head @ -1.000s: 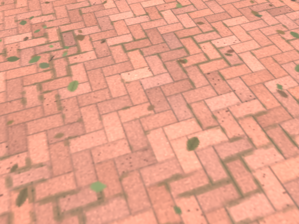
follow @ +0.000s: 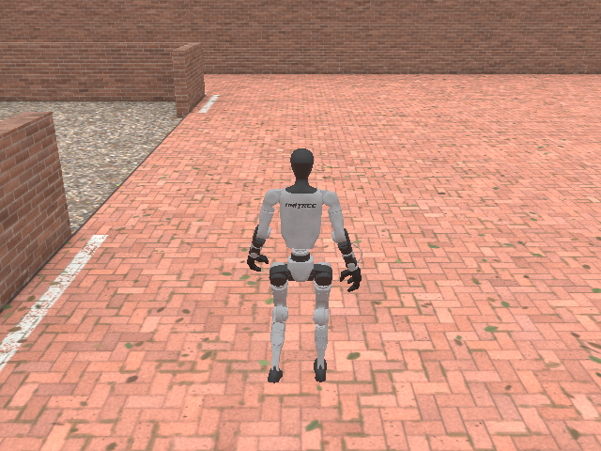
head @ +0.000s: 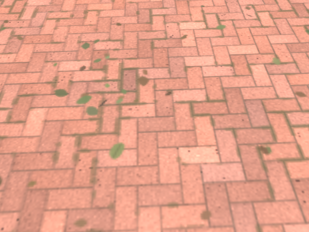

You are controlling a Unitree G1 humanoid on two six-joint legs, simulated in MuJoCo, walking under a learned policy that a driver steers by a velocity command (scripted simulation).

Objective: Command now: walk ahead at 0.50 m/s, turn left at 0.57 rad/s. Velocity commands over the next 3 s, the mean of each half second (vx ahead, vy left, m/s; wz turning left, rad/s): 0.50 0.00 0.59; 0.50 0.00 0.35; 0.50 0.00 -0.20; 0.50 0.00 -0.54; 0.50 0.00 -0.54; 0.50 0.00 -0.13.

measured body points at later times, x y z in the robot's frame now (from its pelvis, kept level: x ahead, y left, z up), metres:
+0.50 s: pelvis +0.25 +0.08 -0.01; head +0.29 +0.11 +0.44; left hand +0.25 +0.38 -0.14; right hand +0.50 -0.13 -0.10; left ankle +0.30 +0.17 -0.74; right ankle +0.17 -0.10 -0.64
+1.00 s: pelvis +0.55 +0.14 -0.01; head +0.57 +0.15 +0.44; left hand +0.58 +0.45 -0.10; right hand +0.72 -0.08 -0.13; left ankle +0.37 +0.19 -0.65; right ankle +0.65 +0.09 -0.74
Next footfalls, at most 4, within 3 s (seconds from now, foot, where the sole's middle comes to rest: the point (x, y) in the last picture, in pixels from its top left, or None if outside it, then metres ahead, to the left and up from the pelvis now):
0.40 left None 0.34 0.18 -0.77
0.90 right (138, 187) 0.69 0.10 -0.77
1.38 left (68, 163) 0.83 0.44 -0.77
1.90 right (115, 111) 1.15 0.24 -0.77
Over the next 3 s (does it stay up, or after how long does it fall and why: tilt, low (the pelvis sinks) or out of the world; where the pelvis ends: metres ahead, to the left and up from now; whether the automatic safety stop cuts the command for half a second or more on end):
stays up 1.58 0.21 0.00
